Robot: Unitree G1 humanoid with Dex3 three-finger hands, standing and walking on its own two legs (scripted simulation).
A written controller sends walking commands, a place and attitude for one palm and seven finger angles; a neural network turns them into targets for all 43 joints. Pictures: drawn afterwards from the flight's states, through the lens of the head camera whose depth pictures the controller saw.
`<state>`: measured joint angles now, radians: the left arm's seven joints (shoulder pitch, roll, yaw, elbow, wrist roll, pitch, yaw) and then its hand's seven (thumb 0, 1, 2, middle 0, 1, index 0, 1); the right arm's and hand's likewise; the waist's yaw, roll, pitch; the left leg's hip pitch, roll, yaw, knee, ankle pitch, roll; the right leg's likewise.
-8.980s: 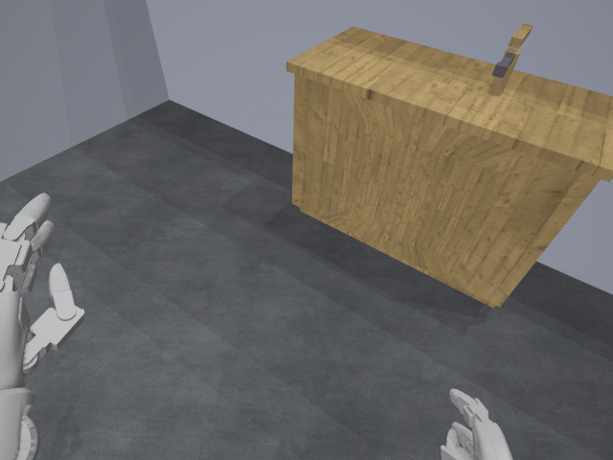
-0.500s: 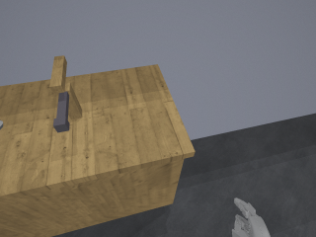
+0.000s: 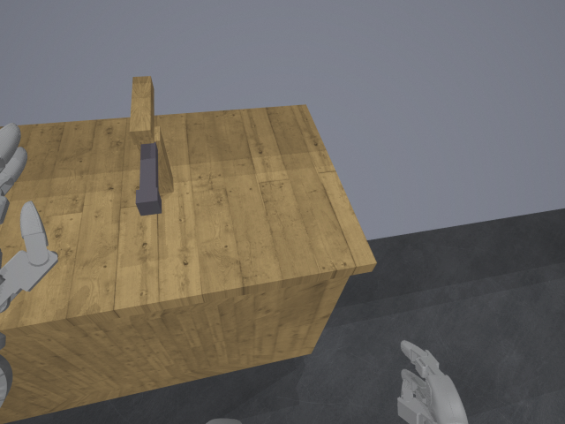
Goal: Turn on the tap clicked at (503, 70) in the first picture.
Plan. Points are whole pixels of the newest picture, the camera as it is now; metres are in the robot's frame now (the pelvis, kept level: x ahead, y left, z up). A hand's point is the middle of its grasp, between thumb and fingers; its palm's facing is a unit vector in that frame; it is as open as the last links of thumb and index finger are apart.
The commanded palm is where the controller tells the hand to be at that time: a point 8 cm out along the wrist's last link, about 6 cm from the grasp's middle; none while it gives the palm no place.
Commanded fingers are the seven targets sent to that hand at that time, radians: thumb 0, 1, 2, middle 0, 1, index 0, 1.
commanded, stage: come to a stop and stand still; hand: left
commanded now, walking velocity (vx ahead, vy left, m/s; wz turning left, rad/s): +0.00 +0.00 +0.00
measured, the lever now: (149, 201) +0.37 +0.23 +0.09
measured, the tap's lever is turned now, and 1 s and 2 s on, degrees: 0 0 0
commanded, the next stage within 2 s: look again from close up in 0.26 s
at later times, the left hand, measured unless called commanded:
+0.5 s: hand (65, 251) +0.24 +0.25 +0.17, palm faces +0.35 -0.86 -0.38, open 7.5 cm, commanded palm +0.18 +0.29 +0.18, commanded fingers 0.00 0.90 0.90 -0.20 -0.30 -0.20 -0.30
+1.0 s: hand (97, 244) +0.25 +0.23 +0.17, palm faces +0.33 -0.88 -0.35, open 7.5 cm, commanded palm +0.19 +0.26 +0.18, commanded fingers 0.00 0.90 0.90 -0.20 -0.30 -0.20 -0.30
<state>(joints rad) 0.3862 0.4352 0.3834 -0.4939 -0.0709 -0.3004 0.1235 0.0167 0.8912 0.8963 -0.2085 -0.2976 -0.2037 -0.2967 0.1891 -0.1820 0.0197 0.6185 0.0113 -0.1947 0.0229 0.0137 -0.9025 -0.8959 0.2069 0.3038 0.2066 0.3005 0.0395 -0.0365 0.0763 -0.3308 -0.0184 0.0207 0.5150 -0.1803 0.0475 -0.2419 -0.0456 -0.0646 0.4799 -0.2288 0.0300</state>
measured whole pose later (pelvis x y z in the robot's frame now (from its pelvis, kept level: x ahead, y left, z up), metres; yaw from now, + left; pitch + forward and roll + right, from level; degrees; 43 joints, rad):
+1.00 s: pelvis +0.02 -0.01 +0.01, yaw -2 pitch -1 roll -2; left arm 0.42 0.37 0.35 -0.48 -0.06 -0.18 0.10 0.02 0.89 0.90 -0.21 -0.30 -0.20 -0.30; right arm 0.19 -0.17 0.03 0.56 0.01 -0.10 -0.03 0.01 -0.90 -0.90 0.21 0.30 0.21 0.30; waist 0.02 -0.03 0.06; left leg -0.26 0.02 0.05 0.46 -0.19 0.03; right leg -0.16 -0.01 -0.03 0.39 -0.20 0.02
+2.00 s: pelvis +0.02 -0.06 +0.00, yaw -2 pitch +0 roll -2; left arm 0.50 0.40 0.36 -0.56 -0.11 -0.11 0.09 0.02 0.89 0.90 -0.21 -0.30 -0.21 -0.30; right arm 0.19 -0.19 0.01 0.55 0.02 -0.06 -0.04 0.01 -0.90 -0.90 0.21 0.30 0.21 0.30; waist 0.01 0.01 0.07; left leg -0.31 0.09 0.01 0.54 -0.23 -0.04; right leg -0.22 0.06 -0.07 0.47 -0.25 -0.05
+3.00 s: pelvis +0.02 -0.06 +0.00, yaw -2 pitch -1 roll -1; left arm 0.50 0.40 0.35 -0.56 -0.12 -0.10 0.10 0.02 0.89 0.90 -0.21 -0.30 -0.21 -0.30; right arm 0.19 -0.20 0.00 0.56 0.02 -0.05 -0.03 0.01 -0.90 -0.90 0.21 0.30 0.21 0.30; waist 0.01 0.02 0.06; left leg -0.30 0.09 0.00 0.53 -0.22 -0.05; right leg -0.21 0.07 -0.07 0.47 -0.25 -0.06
